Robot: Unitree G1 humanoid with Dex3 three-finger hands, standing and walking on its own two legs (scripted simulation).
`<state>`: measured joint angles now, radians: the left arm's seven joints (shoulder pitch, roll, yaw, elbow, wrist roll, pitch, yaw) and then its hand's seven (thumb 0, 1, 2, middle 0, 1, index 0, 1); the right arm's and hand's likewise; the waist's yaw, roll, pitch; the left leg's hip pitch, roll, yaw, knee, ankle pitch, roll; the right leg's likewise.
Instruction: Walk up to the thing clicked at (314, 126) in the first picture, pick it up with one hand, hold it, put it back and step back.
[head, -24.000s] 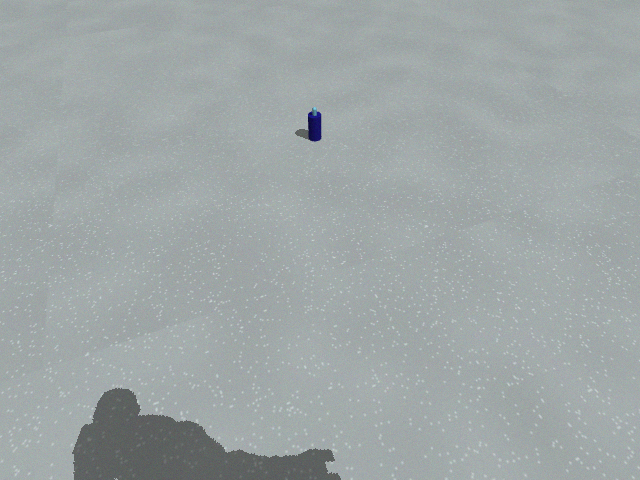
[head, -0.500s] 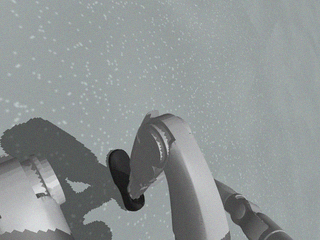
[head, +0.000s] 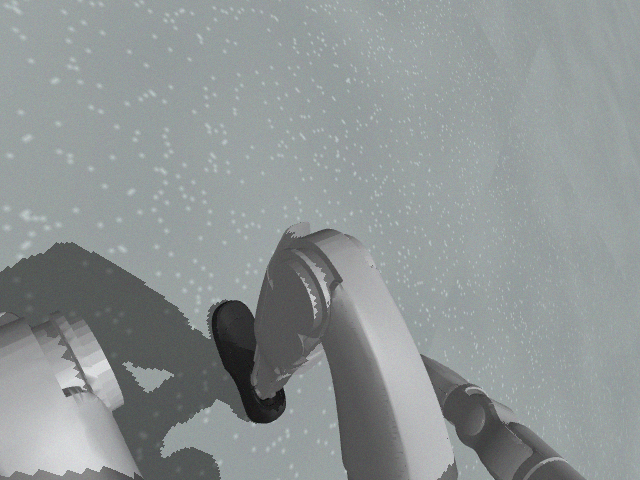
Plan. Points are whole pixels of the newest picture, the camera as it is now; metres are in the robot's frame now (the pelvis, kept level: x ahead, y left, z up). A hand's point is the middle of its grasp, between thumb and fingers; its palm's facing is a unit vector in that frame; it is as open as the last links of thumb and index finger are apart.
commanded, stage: withdraw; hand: left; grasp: from the side
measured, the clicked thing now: out of the picture +0.47 +0.32 -0.21
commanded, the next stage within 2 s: rise in 0.44 s
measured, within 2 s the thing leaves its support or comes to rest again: neither
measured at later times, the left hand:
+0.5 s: hand out of the picture +0.46 +0.40 -0.11, palm faces +0.50 -0.86 -0.05, open 17.6 cm
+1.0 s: hand out of the picture +0.36 +0.46 -0.02, palm faces +0.43 -0.76 -0.48, open 17.0 cm
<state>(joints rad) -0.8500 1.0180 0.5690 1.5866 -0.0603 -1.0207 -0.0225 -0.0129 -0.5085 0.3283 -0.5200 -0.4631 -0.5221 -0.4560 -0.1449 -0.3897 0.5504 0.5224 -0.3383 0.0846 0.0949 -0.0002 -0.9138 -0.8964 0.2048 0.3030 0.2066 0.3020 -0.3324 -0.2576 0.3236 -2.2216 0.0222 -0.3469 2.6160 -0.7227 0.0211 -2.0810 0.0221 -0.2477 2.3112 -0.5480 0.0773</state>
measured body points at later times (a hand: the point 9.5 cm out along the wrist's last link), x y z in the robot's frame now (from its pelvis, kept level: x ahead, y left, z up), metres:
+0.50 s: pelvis +0.00 +0.00 +0.01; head +0.24 +0.18 +0.34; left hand +0.43 +0.45 -0.10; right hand +0.15 -0.26 -0.03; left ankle +0.08 +0.12 -0.27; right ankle +0.16 -0.12 -0.27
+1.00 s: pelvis +0.02 +0.00 +0.06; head +0.22 +0.11 +0.45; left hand +0.33 +0.50 +0.01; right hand +0.18 -0.25 -0.05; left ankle +0.08 +0.12 -0.27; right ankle +0.16 -0.12 -0.27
